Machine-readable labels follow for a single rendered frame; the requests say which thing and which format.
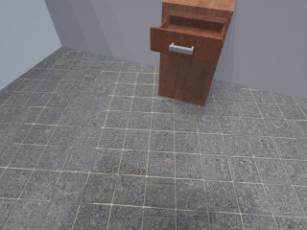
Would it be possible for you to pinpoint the drawer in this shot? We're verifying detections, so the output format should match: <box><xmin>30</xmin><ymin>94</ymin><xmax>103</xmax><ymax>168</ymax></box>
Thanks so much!
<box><xmin>150</xmin><ymin>14</ymin><xmax>225</xmax><ymax>63</ymax></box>

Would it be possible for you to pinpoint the cabinet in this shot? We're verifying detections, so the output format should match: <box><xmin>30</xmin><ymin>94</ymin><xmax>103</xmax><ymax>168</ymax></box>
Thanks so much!
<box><xmin>158</xmin><ymin>0</ymin><xmax>236</xmax><ymax>106</ymax></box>

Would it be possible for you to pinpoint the handle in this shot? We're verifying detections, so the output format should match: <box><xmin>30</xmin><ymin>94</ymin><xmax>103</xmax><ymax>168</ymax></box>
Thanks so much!
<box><xmin>169</xmin><ymin>42</ymin><xmax>194</xmax><ymax>55</ymax></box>

